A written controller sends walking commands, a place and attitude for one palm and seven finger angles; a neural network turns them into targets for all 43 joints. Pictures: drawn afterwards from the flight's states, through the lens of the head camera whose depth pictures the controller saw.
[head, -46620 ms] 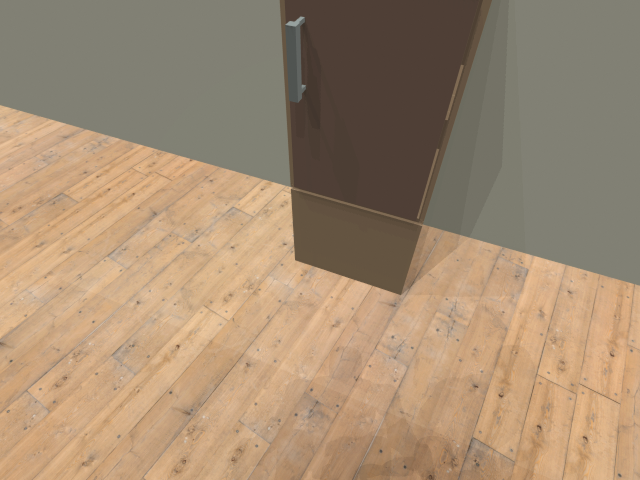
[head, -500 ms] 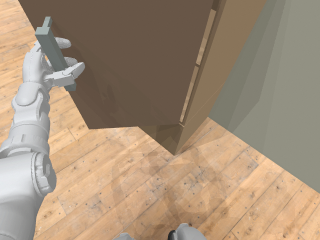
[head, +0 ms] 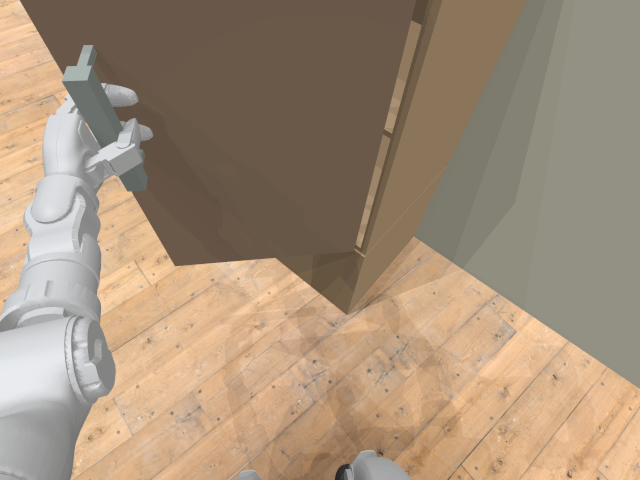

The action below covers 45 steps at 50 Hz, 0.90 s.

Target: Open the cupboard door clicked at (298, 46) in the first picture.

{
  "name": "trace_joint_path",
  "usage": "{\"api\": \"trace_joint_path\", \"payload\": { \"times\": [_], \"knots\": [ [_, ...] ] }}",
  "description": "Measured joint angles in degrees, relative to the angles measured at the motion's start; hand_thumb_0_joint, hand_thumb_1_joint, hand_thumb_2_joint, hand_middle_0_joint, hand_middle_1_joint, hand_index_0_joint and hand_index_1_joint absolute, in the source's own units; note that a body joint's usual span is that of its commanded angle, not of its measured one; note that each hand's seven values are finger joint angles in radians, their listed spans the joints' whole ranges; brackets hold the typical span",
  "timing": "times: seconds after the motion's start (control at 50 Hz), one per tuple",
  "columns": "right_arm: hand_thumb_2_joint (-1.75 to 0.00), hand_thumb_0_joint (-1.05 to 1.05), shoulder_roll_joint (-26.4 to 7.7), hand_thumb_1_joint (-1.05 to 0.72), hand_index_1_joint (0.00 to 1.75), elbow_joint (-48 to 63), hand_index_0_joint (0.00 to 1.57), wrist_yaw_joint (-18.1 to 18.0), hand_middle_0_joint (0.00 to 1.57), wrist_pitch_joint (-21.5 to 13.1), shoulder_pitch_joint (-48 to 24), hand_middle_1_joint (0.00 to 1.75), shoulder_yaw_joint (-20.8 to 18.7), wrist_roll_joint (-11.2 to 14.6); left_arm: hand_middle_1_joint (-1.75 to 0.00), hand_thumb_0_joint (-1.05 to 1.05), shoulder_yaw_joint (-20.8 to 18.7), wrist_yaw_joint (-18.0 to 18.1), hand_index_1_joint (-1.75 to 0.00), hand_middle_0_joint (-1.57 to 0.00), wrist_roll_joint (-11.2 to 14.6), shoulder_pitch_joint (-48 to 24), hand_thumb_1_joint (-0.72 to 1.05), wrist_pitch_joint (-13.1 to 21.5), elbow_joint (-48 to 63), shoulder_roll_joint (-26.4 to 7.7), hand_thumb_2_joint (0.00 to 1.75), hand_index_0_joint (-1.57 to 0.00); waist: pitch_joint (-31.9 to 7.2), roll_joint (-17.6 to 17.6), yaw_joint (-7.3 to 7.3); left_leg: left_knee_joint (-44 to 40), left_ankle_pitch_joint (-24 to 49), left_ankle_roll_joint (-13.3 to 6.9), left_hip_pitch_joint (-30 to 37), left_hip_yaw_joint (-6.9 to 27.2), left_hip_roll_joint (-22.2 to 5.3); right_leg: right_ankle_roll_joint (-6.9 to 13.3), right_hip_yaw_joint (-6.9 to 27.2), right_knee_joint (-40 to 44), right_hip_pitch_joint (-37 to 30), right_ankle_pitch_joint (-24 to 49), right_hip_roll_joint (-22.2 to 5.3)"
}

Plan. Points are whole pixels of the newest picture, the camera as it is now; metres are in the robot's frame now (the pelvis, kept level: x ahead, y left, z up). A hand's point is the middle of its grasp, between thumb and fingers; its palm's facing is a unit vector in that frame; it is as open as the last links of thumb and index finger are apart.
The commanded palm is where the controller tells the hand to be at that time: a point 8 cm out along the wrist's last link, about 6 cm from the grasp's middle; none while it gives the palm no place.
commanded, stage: pull the door open along its arc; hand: left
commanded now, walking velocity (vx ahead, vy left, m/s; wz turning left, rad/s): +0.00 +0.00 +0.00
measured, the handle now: (115, 124) +0.53 +0.23 +0.11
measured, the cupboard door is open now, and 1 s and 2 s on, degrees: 47 87 86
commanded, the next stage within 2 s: open thumb and fingers to let go in 0.96 s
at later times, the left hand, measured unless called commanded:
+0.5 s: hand (160, 227) +0.37 +0.15 +0.12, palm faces +0.36 -0.93 +0.08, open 5.8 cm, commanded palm +0.32 +0.19 +0.11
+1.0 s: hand (236, 312) +0.28 +0.07 +0.12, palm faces +0.39 -0.92 -0.01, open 6.1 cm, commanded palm +0.22 +0.10 +0.11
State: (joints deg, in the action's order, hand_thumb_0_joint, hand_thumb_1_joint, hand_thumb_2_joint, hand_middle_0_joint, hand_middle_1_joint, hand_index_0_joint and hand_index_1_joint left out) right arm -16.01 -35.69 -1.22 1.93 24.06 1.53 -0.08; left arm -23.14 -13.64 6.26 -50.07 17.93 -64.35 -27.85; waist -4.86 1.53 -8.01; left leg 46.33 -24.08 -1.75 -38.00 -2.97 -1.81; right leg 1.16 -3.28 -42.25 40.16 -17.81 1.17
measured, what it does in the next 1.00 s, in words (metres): stands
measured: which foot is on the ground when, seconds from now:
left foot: down 0.00-1.00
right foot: down 0.00-1.00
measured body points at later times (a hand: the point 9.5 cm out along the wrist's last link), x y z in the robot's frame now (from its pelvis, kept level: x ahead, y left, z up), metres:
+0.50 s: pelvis +0.00 +0.00 +0.01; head +0.03 -0.02 +0.46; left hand +0.35 +0.20 +0.11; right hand +0.16 -0.23 -0.09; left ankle -0.02 +0.10 -0.70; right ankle +0.02 -0.11 -0.71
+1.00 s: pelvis +0.01 -0.03 +0.02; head +0.00 -0.05 +0.47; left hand +0.25 +0.12 +0.12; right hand +0.20 -0.23 -0.07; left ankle -0.02 +0.10 -0.70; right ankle +0.02 -0.11 -0.71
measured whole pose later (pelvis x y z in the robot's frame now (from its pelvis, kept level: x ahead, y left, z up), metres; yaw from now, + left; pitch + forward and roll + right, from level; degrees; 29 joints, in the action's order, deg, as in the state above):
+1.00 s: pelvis +0.01 -0.03 +0.02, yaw +3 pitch +1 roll +0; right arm -10.6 -33.1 -0.5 4.0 10.3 0.4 -3.0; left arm 14.4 29.6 -3.2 10.8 -1.1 7.3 4.2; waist -2.5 2.9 0.8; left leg 36.2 -21.6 0.3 -15.0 -0.3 -0.9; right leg 2.8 -5.7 -35.6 17.7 -18.6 0.6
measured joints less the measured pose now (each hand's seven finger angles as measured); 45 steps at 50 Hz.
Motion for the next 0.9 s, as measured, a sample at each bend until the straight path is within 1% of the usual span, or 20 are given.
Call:
{"api": "trace_joint_path", "payload": {
  "times": [0.12, 0.24, 0.28, 0.3, 0.36, 0.4, 0.44, 0.52, 0.56, 0.6, 0.64, 0.7, 0.82, 0.9],
  "knots": [
    [-0.90, 0.01, -0.13, -0.91, 0.30, 0.87, 0.20, 0.31, 0.21, 0.52, 0.28, 0.30, -0.46, 0.56, -1.35, 0.02, 0.65, -0.46, -1.35, -0.40, 2.07, 6.62, 0.72, -0.53, 6.28, 2.54, 0.80, -0.40, -1.09, 0.32, 1.05, -1.25, -0.07, 0.02, 2.25, -0.71, -0.19, 0.02, 0.72, 0.82, -1.76, -0.02, 0.30],
    [-0.90, 0.01, 0.29, -0.91, 0.30, 2.41, 0.20, 0.89, 0.20, 0.37, -0.57, 0.30, -1.06, 1.43, -1.35, 0.02, 3.24, 0.87, -1.35, -0.39, 4.76, 17.99, 0.71, -2.49, 19.10, 7.68, 0.76, -0.38, -2.05, 0.81, 2.75, -3.53, 0.24, 0.01, 6.24, -1.32, -0.10, -0.05, 1.37, 2.47, -5.28, 0.12, 0.36],
    [-0.90, 0.01, 0.53, -0.91, 0.30, 2.81, 0.20, 1.04, 0.20, 0.11, -1.42, 0.30, -1.08, 1.70, -1.35, 0.02, 4.61, 1.55, -1.35, -0.37, 5.13, 21.92, 0.70, -3.28, 23.63, 9.49, 0.74, -0.37, -2.15, 0.89, 3.45, -4.33, 0.40, 0.00, 7.80, -1.45, 0.00, -0.10, 1.51, 3.00, -6.70, 0.17, 0.31],
    [-0.90, 0.01, 0.73, -0.91, 0.30, 2.95, 0.20, 1.08, 0.20, -0.10, -1.93, 0.30, -1.19, 1.73, -1.35, 0.02, 5.11, 2.63, -1.35, -0.36, 5.46, 23.60, 0.69, -4.06, 26.05, 10.79, 0.74, -0.36, -2.15, 0.91, 3.95, -4.64, 0.48, 0.02, 8.45, -1.48, 0.01, -0.10, 1.55, 3.26, -7.32, 0.21, 0.32],
    [-0.90, 0.01, 1.41, -0.91, 0.30, 2.77, 0.20, 1.51, 0.20, -1.27, -4.29, 0.30, -1.47, 1.54, -1.35, 0.03, 7.01, 10.81, -1.35, -0.35, 5.85, 27.58, 0.68, -5.53, 33.21, 16.47, 0.74, -0.37, -1.71, 0.95, 5.20, -5.40, 0.86, 0.14, 9.91, -1.23, 0.23, -0.12, 1.32, 3.92, -8.89, 0.42, 0.11],
    [-0.90, 0.01, 1.91, -0.91, 0.30, 2.62, 0.20, 1.90, 0.20, -1.89, -6.15, 0.30, -1.47, 1.05, -1.35, 0.03, 8.41, 16.54, -1.35, -0.35, 4.90, 29.93, 0.67, -6.24, 37.71, 20.13, 0.74, -0.38, -1.42, 0.80, 5.88, -5.82, 1.21, 0.20, 10.57, -1.03, 0.49, -0.10, 1.14, 4.05, -9.52, 0.48, -0.15],
    [-0.90, 0.01, 2.49, -0.91, 0.30, 2.55, 0.20, 2.19, 0.20, -2.32, -7.97, 0.30, -1.50, 0.39, -1.35, 0.03, 10.45, 22.23, -1.35, -0.35, 3.15, 32.10, 0.68, -7.21, 41.61, 23.13, 0.75, -0.38, -1.12, 0.72, 6.52, -6.23, 1.53, 0.26, 11.29, -0.83, 0.72, -0.05, 0.94, 4.15, -10.22, 0.52, -0.37],
    [-0.90, 0.01, 3.54, -0.91, 0.30, 2.60, 0.20, 2.45, 0.20, -2.02, -11.03, 0.30, -1.46, -0.97, -1.35, 0.01, 15.80, 32.46, -1.35, -0.35, -1.97, 36.11, 0.69, -10.21, 47.73, 27.38, 0.77, -0.39, -0.69, 1.00, 7.69, -7.01, 2.06, 0.42, 12.89, -0.30, 1.15, 0.10, 0.45, 4.31, -11.80, 0.44, -0.81],
    [-0.90, 0.01, 4.01, -0.91, 0.30, 2.53, 0.20, 2.23, 0.20, -1.34, -12.31, 0.30, -1.20, -1.44, -1.35, 0.00, 18.43, 36.40, -1.35, -0.36, -4.26, 37.62, 0.71, -12.08, 49.82, 28.73, 0.78, -0.39, -0.35, 1.12, 8.11, -7.47, 2.33, 0.54, 13.89, 0.06, 1.37, 0.20, 0.10, 4.44, -12.80, 0.34, -1.03],
    [-0.90, 0.01, 4.52, -0.91, 0.30, 2.37, 0.20, 1.69, 0.20, -0.65, -13.23, 0.30, -0.88, -1.81, -1.35, 0.00, 20.38, 39.14, -1.35, -0.36, -5.25, 38.93, 0.71, -13.64, 51.42, 29.93, 0.78, -0.39, -0.03, 1.12, 8.48, -8.03, 2.60, 0.69, 15.01, 0.46, 1.49, 0.34, -0.28, 4.79, -13.99, 0.31, -1.14],
    [-0.90, 0.01, 5.02, -0.91, 0.30, 2.17, 0.20, 0.98, 0.20, -0.04, -13.78, 0.30, -0.58, -2.03, -1.35, 0.00, 21.95, 40.69, -1.35, -0.36, -5.86, 40.38, 0.70, -15.04, 52.98, 30.82, 0.78, -0.39, 0.22, 1.01, 8.79, -8.66, 2.84, 0.88, 16.25, 0.84, 1.45, 0.53, -0.66, 5.38, -15.34, 0.37, -1.10],
    [-0.90, 0.01, 5.53, -0.91, 0.30, 2.03, 0.20, 0.12, 0.20, 0.61, -14.01, 0.30, -0.29, -2.31, -1.35, 0.00, 24.16, 41.75, -1.35, -0.36, -6.63, 42.92, 0.70, -16.34, 55.31, 31.61, 0.77, -0.38, 0.58, 0.75, 9.06, -9.50, 3.09, 1.20, 18.02, 1.39, 1.38, 0.85, -1.19, 6.15, -17.26, 0.37, -1.00],
    [-0.90, 0.01, 5.49, -0.91, 0.30, 2.16, 0.20, -0.31, 0.20, 1.48, -13.65, 0.30, -0.51, -2.64, -1.35, 0.00, 28.82, 42.45, -1.35, -0.35, -7.90, 50.00, 0.69, -17.71, 61.79, 32.95, 0.73, -0.38, 1.38, 0.82, 9.20, -10.42, 3.06, 1.66, 20.83, 2.07, 1.17, 1.30, -1.86, 7.00, -20.24, 0.07, -0.77],
    [-0.90, 0.01, 5.21, -0.91, 0.30, 2.37, 0.20, 0.04, 0.20, 1.86, -13.32, 0.30, -1.00, -2.80, -1.35, 0.01, 32.68, 42.82, -1.35, -0.35, -8.98, 55.87, 0.68, -18.55, 66.97, 34.09, 0.72, -0.38, 1.72, 1.25, 9.16, -10.62, 2.84, 1.79, 22.13, 2.29, 1.12, 1.40, -2.07, 7.07, -21.56, -0.30, -0.72]
  ]
}}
